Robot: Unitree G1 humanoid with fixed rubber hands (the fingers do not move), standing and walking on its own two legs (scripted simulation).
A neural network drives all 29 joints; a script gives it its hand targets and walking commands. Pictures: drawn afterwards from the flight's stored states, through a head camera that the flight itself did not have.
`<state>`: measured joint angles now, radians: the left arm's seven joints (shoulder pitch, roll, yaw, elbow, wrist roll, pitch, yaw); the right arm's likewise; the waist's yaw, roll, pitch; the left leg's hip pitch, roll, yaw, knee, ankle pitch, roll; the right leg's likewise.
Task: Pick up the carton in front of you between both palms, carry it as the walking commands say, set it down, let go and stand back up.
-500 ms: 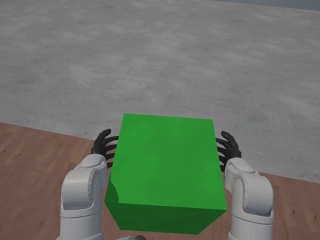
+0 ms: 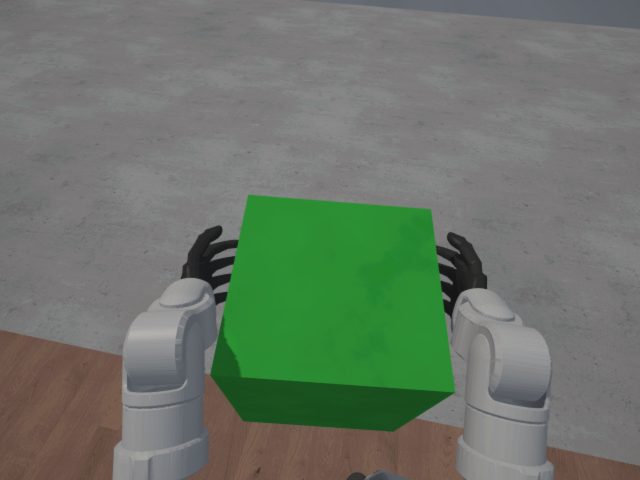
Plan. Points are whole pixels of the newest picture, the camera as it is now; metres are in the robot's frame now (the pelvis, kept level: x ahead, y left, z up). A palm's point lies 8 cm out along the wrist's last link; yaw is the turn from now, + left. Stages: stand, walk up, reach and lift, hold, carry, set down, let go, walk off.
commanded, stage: carry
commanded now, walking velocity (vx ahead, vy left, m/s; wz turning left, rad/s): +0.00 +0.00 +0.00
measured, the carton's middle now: (328, 325) +0.29 +0.00 +0.04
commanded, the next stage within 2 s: none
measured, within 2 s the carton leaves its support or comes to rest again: neither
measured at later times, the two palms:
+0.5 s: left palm (249, 149) +0.57 +0.14 +0.11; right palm (433, 152) +0.57 -0.16 +0.11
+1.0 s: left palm (264, 119) +0.63 +0.12 +0.12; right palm (441, 122) +0.63 -0.18 +0.13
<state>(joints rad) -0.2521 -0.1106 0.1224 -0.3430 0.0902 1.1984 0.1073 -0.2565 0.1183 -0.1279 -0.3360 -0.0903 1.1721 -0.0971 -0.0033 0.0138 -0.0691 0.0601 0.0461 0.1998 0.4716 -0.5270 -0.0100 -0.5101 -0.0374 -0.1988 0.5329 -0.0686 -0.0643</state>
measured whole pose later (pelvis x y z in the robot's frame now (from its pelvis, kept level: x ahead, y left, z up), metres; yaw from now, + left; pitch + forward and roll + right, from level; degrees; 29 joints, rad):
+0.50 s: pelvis +0.20 -0.01 +0.01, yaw -1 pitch +6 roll +1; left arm -0.65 -0.03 0.23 0.00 0.06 1.21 0.13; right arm -0.67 0.05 -0.25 0.02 -0.08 1.18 -0.12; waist -0.01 -0.02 0.06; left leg -0.45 -0.01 0.11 0.57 -0.21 0.06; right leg -0.28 -0.01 -0.11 0.58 -0.37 -0.03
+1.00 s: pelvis +0.27 -0.02 +0.02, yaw -2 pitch +6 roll +1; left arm -0.59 -0.04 0.23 -0.06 0.07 1.19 0.13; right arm -0.63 0.06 -0.23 -0.01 -0.07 1.16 -0.12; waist -0.02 -0.02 0.01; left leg -0.35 -0.03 0.11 0.48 -0.23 0.07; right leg -0.27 0.01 -0.06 0.71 -0.42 -0.02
